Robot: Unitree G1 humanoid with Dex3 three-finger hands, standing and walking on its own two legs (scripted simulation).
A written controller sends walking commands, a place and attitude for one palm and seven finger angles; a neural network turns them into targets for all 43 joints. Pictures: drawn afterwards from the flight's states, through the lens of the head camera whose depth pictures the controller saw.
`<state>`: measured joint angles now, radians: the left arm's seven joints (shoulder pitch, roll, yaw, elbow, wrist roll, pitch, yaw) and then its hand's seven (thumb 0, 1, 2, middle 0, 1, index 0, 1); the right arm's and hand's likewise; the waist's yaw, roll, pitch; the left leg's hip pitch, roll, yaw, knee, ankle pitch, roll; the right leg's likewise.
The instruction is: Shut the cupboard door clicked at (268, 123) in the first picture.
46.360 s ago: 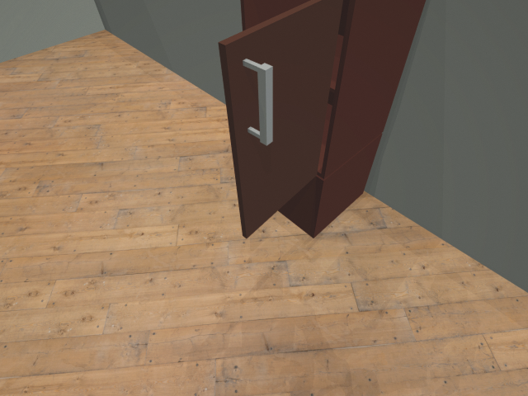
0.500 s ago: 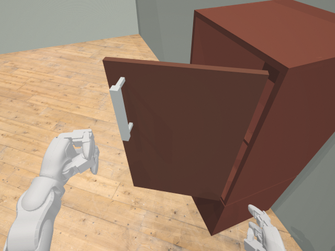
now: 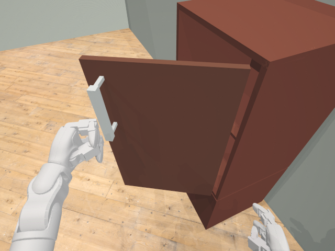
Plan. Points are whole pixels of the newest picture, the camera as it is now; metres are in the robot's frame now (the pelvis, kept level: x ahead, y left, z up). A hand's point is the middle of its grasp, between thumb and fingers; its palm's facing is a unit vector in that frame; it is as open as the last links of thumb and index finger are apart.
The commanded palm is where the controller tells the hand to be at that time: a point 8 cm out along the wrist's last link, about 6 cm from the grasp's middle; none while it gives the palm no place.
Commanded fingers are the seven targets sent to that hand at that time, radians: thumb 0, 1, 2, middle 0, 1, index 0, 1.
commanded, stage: bring the fist close to the handle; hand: left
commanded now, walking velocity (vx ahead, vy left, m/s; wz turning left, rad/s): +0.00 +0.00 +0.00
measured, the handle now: (105, 110) +0.41 +0.19 +0.13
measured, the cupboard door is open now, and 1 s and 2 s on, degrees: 58 58 42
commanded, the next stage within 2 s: push the door shut along its arc in 0.60 s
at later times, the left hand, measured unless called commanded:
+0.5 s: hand (97, 143) +0.31 +0.18 +0.13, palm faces -0.04 -1.00 -0.05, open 3.1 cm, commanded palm +0.28 +0.22 +0.14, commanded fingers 0.00 0.90 0.90 -1.30 -1.50 -1.30 -1.50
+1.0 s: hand (108, 130) +0.33 +0.16 +0.15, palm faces -0.14 -0.99 -0.06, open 3.1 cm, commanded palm +0.33 +0.21 +0.14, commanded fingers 0.00 0.90 0.90 -1.30 -1.50 -1.30 -1.50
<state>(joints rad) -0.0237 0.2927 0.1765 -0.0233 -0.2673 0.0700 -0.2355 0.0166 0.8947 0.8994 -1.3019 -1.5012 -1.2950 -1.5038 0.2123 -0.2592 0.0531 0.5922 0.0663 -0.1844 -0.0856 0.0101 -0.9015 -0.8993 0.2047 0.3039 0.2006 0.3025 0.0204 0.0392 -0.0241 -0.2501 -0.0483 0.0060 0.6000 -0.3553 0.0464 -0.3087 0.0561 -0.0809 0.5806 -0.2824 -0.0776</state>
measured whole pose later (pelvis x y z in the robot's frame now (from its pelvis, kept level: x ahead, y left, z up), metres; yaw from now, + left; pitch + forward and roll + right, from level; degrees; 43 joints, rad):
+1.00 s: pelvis -0.01 +0.02 +0.00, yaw +0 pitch -1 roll +0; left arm -0.26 0.27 0.09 0.21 -0.23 0.02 -0.21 0.02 0.89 0.90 -1.30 -1.50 -1.30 -1.50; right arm 0.21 -0.25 0.07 0.61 0.07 -0.13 -0.08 0.01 -0.90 -0.90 0.21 0.30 0.20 0.30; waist 0.00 0.04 -0.01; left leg -0.22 -0.07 0.02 0.56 -0.33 0.07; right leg -0.29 0.03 -0.07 0.56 -0.26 -0.05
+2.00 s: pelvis +0.01 +0.00 +0.00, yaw -2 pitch +7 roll +1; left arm -0.80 0.37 0.17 0.94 -0.19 -0.17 -0.43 0.01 0.90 0.90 -1.30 -1.50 -1.29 -1.50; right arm 0.33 -0.29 0.03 0.66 0.05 -0.07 -0.05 0.01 -0.90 -0.90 0.21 0.30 0.20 0.30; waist -0.11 0.01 -0.04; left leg -0.37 -0.06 0.04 0.60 -0.35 0.05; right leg -0.46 0.05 -0.05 0.62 -0.28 -0.07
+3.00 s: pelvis +0.03 +0.01 -0.01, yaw -3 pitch +16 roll +0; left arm -0.93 0.15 0.20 0.98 -0.02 -0.27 0.15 0.02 0.90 0.91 -1.30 -1.50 -1.29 -1.50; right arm 0.41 -0.23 0.00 0.70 -0.02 -0.08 0.08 0.00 -0.90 -0.90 0.21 0.30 0.20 0.30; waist -0.12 0.06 -0.11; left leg -0.56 -0.04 0.06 0.69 -0.40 0.06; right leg -0.64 0.07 -0.02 0.68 -0.32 -0.06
